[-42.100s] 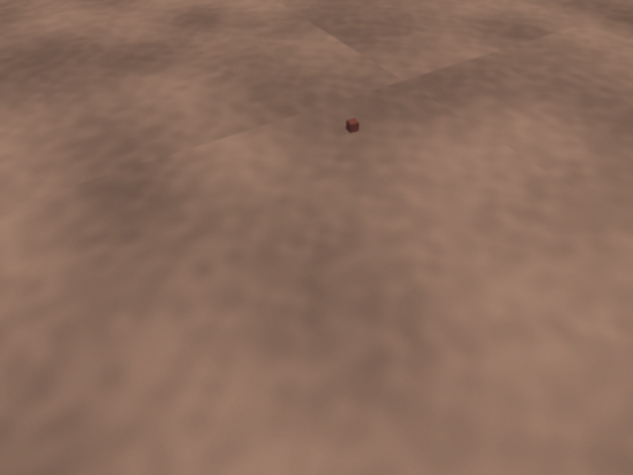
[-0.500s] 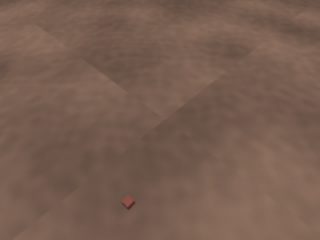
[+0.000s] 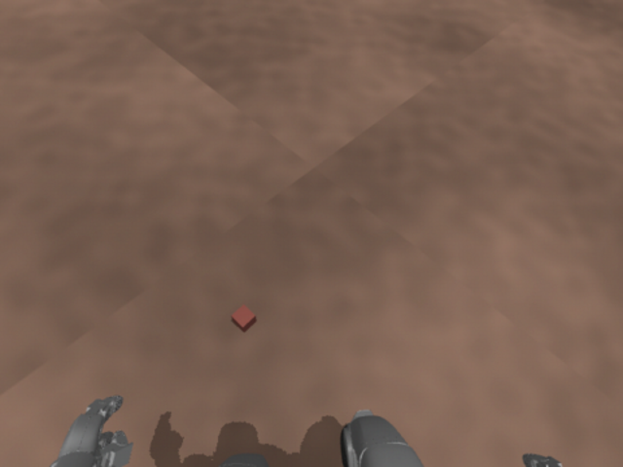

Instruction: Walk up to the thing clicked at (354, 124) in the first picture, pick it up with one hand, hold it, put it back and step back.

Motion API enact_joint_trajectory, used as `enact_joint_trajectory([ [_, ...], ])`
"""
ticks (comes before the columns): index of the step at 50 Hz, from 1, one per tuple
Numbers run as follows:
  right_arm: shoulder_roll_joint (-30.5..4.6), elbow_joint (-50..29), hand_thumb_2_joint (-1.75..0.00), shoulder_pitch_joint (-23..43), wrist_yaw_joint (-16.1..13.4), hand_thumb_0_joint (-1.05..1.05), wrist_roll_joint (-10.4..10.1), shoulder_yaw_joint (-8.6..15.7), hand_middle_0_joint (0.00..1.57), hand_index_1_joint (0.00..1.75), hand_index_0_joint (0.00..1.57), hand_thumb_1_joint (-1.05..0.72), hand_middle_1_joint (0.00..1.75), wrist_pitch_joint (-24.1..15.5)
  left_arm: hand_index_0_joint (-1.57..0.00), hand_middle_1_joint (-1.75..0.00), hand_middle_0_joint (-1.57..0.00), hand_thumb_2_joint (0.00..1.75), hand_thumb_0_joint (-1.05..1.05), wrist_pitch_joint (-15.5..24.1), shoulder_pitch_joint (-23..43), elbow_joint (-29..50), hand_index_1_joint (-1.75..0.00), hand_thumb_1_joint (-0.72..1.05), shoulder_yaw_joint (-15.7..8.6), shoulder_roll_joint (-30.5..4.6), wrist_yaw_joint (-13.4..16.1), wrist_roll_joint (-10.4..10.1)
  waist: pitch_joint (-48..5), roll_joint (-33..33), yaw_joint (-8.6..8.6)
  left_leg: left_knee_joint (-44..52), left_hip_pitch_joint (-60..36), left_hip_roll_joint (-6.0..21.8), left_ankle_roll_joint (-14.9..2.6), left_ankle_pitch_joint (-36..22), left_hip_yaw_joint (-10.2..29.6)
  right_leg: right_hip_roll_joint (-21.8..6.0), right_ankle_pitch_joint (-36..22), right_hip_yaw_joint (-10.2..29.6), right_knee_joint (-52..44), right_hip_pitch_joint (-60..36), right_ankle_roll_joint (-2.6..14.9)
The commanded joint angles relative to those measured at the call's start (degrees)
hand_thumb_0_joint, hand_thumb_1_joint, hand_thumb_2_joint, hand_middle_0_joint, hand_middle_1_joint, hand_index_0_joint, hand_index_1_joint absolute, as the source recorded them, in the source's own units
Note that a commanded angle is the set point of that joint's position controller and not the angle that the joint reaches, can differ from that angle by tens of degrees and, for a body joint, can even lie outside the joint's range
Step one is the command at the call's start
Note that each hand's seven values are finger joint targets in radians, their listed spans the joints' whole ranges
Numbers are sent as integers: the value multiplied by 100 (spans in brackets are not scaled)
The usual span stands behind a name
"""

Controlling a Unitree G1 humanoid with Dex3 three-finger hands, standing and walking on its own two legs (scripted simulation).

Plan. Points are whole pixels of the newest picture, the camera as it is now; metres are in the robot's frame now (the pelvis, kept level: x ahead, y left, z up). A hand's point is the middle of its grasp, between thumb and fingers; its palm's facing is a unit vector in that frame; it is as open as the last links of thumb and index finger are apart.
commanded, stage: step back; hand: left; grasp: from above
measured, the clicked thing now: (244, 318) +0.54 +0.18 -0.73
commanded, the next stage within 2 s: none
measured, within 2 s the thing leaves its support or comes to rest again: neither
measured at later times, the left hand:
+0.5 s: hand out of the picture +0.01 +0.25 -0.13, palm faces -0.12 -0.90 -0.41, open 7.4 cm
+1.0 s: hand out of the picture -0.15 +0.26 -0.14, palm faces -0.02 -0.94 -0.34, open 7.4 cm
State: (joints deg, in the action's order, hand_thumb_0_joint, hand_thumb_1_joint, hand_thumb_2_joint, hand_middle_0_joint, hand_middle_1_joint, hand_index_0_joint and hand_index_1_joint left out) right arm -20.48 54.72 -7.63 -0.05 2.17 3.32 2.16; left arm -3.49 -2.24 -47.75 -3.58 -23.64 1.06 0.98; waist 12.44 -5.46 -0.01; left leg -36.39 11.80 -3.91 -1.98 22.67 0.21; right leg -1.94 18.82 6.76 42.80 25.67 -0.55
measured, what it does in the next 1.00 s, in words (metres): walks backwards: right foot, then left foot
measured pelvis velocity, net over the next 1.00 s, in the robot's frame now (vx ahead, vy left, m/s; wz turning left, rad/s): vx -0.27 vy -0.01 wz -0.03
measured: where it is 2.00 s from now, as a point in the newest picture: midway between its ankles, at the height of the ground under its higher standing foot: outside the picture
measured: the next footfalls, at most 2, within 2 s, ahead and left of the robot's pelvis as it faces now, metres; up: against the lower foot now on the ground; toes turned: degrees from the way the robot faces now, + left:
right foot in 0.42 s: -0.06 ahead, -0.11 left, +0.00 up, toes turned -2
left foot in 0.80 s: -0.19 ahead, +0.12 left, +0.00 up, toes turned -3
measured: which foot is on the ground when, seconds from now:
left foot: down 0.00-0.44, up 0.46-0.78, down 0.80-1.00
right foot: up 0.00-0.40, down 0.42-0.84, up 0.86-1.00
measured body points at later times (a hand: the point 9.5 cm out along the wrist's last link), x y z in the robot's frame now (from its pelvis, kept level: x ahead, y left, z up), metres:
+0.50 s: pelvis -0.11 -0.01 +0.00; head -0.06 -0.03 +0.45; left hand +0.02 +0.30 -0.10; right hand -0.03 -0.33 -0.12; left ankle -0.05 +0.10 -0.70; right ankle -0.10 -0.11 -0.72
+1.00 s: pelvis -0.27 -0.01 +0.01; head -0.23 +0.02 +0.46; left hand -0.15 +0.30 -0.11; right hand -0.20 -0.33 -0.09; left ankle -0.23 +0.12 -0.72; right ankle -0.27 -0.16 -0.62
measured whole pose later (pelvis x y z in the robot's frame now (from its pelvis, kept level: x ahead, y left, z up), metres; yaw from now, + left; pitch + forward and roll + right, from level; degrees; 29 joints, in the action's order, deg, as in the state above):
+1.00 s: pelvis -0.27 -0.01 +0.01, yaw -2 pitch -3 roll -1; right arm -20.4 50.4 -12.3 -1.2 2.9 2.3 1.3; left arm -5.3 -10.0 -45.0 -5.7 -22.6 -0.9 1.4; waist 7.7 -2.5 0.0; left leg -33.0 15.2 1.4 -0.3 15.3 2.4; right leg 7.5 25.9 9.7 70.1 29.3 0.4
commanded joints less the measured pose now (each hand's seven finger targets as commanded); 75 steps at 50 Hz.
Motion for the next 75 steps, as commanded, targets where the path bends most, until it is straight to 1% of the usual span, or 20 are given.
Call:
enact_joint_trajectory([
  [1,-2048,-547,-90,-153,-110,0,-16,511,20,30,20,-90,30,-176,-20,-30,-20,90,0,64,181,429,-30,90,-332,-993,187,67,-1221,1620,332,1734,75,2391,-891,-3760,2390,856,1636,680,2286,162,119],
  [4,-1409,-735,-90,373,-211,0,-7,324,20,30,20,-90,30,-190,-20,-30,-20,90,0,64,-584,313,-30,90,-312,-859,101,-64,-1181,1409,-256,1095,-891,1472,-313,-4552,1038,898,661,600,2440,773,217],
  [14,-1490,-862,-90,-449,-264,0,-112,441,20,30,20,-90,30,-201,-20,-30,-20,90,0,137,-514,502,-30,90,-364,-792,31,68,-1500,1202,271,809,-1456,1959,-1013,-4109,1317,497,965,41,669,101,4],
  [20,-1622,-1117,-90,289,-173,0,-156,413,20,30,20,-90,30,-146,-20,-30,-20,90,0,198,-1353,159,-30,90,-432,-781,-82,130,-1558,1039,-192,602,139,1837,-747,-2140,1140,298,-403,-366,-1452,-1580,304],
  [22,-1278,-1172,-90,315,-150,0,-263,298,20,30,20,-90,30,-128,-20,-30,-20,90,0,274,-1331,231,-30,90,-543,-1244,-65,202,-1517,-259,-194,-569,1204,764,-63,-723,582,-730,-1516,1366,-2083,-1930,669],
  [23,-1144,-1184,-90,424,-197,0,-270,281,20,30,20,-90,30,-103,-20,-30,-20,90,0,259,-926,431,-30,90,-598,-1683,-78,145,-1166,-1234,-313,-1903,1298,-191,208,1057,135,-1747,-1652,2428,-2566,-961,1692],
  [24,-1280,-1038,-90,172,-226,0,-230,349,20,30,20,-90,30,-60,-20,-30,-20,90,0,276,-542,642,-30,90,-611,-1684,-65,185,-880,-1015,-203,-2985,887,-89,263,1466,664,-2039,-1635,2733,-2653,-54,1958],
  [28,-1245,-707,-90,-426,-211,0,-265,238,20,30,20,-90,30,-90,-20,-30,-20,90,0,247,-144,853,-30,90,-476,-977,3,123,-1027,-118,79,-3346,1272,-373,260,614,828,-894,-2525,747,-2057,-882,1209],
  [36,-1197,-939,-90,-495,-255,0,-154,196,20,30,20,-90,30,-194,-20,-30,-20,90,0,112,-846,996,-30,90,-494,-963,32,173,-1809,-550,-289,-593,1232,220,324,715,253,-1080,-2816,804,-1544,-2678,1301],
  [40,-1300,-673,-90,-1067,-186,0,-79,327,20,30,20,-90,30,-201,-20,-30,-20,90,0,-13,-622,1080,-30,90,-428,-1075,-42,74,-1806,-125,48,1229,-148,210,47,-1058,7,-736,-1301,570,-1208,-1415,719],
  [42,-2080,-831,-90,-786,-159,0,73,513,20,30,20,-90,30,-206,-20,-30,-20,90,0,-4,-481,1173,-30,90,-391,-761,-77,64,-1460,1777,123,1926,-369,2219,-835,-633,2752,482,1189,-247,321,602,194],
  [43,-2476,-1002,-90,-405,-140,0,45,595,20,30,20,-90,30,-200,-20,-30,-20,90,0,21,3,1222,-30,90,-561,-1056,-7,141,-1104,2134,395,2281,1079,3116,-1678,-723,3500,615,1799,79,1856,145,28],
  [44,-2336,-1120,-90,155,-202,0,41,567,20,30,20,-90,30,-280,-20,-30,-20,90,0,17,-101,1116,-30,90,-600,-1217,-10,174,-874,1796,114,2235,1487,3237,-1738,-1109,3467,511,1598,623,2827,-93,87],
  [47,-1563,-1178,-90,435,-244,0,79,315,20,30,20,-90,30,-321,-20,-30,-20,90,0,-21,-851,698,-30,90,-590,-925,-100,-2,-876,992,-388,1559,862,1747,-911,-2476,1198,945,687,572,3300,213,135],
  [59,-1776,-1287,-90,47,-161,0,-88,386,20,30,20,-90,30,-43,-20,-30,-20,90,0,205,-1636,74,-30,90,-405,-774,-99,76,-1873,1708,-187,55,-118,1535,-750,-2577,809,396,-448,-740,-2179,-1493,61],
  [61,-1262,-1472,-90,173,-150,0,-171,245,20,30,20,-90,30,-20,-20,-30,-20,90,0,234,-1687,110,-30,90,-603,-1546,-102,214,-1496,-107,-243,-1055,1851,378,-61,-299,543,-861,-599,1447,-2090,-1796,549],
  [62,-1264,-1500,-90,342,-282,0,-189,312,20,30,20,-90,30,-12,-20,-30,-20,90,0,174,-1095,370,-30,90,-714,-2210,-104,215,-1235,-1391,-440,-2348,1661,-122,187,1333,461,-1984,-321,2619,-2645,-254,1568],
  [63,-1525,-1373,-90,204,-304,0,-203,436,20,30,20,-90,30,-2,-20,-30,-20,90,0,202,-597,553,-30,90,-706,-2155,-62,175,-793,-1322,-244,-3158,1279,202,200,1321,921,-2240,-113,2831,-2869,657,1749],
  [67,-1183,-1016,-90,-284,-252,0,-264,190,20,30,20,-90,30,-83,-20,-30,-20,90,0,231,-355,589,-30,90,-497,-1173,13,166,-1061,-393,62,-3259,1723,-294,190,399,764,-769,-2643,284,-1462,-853,968],
  [75,-1108,-921,-90,-727,-215,0,-73,216,20,30,20,-90,30,-191,-20,-30,-20,90,0,106,-718,792,-30,90,-446,-1162,125,84,-1879,-582,-116,591,855,264,154,-44,91,-1224,-3291,655,-665,-2345,1079],
])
